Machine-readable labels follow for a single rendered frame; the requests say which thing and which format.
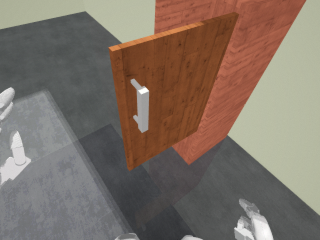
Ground robot right hand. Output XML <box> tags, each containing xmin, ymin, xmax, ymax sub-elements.
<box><xmin>234</xmin><ymin>198</ymin><xmax>274</xmax><ymax>240</ymax></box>

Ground cupboard door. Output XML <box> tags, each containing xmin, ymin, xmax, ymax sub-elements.
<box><xmin>108</xmin><ymin>12</ymin><xmax>239</xmax><ymax>171</ymax></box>

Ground robot left hand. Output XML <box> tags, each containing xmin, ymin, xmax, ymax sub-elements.
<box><xmin>0</xmin><ymin>87</ymin><xmax>31</xmax><ymax>190</ymax></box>

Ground handle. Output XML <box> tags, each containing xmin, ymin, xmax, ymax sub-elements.
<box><xmin>130</xmin><ymin>79</ymin><xmax>149</xmax><ymax>133</ymax></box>

